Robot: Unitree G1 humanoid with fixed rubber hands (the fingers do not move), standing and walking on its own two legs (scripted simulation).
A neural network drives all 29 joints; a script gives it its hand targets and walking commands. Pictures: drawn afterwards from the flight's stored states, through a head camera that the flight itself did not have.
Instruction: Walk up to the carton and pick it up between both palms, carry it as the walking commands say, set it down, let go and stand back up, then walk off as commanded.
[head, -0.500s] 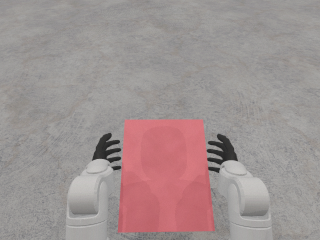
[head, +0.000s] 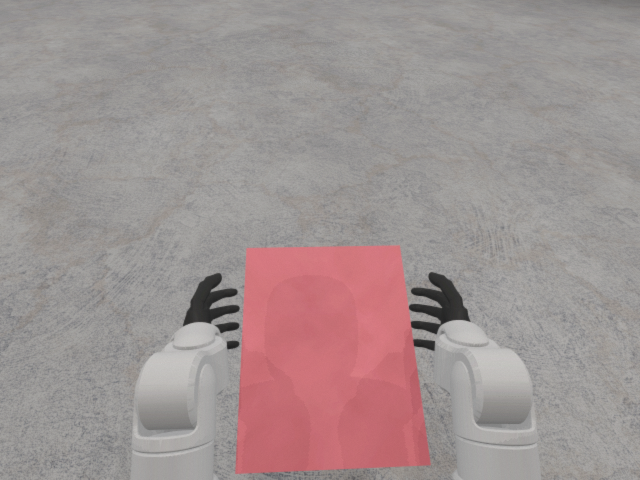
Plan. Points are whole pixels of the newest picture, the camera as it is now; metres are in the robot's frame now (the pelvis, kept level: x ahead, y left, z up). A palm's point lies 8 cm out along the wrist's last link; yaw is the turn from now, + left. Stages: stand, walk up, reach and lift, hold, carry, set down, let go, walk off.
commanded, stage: carry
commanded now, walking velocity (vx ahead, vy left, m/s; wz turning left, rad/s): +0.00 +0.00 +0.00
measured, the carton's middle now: (325, 355) +0.30 +0.01 +0.01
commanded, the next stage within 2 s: none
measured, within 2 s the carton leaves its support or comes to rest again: neither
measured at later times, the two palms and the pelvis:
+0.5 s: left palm (233, 329) +0.27 +0.12 +0.11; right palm (481, 341) +0.26 -0.16 +0.10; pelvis -0.01 -0.02 +0.00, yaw +0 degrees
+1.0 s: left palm (230, 324) +0.28 +0.12 +0.10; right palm (473, 332) +0.28 -0.16 +0.10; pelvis +0.00 -0.02 +0.00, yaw +0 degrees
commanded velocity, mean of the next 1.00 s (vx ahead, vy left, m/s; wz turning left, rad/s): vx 0.00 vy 0.00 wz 0.00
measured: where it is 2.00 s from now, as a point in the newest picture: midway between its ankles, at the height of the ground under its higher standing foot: outside the picture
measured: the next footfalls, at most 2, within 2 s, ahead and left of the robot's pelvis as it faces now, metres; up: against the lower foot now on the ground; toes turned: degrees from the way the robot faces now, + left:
none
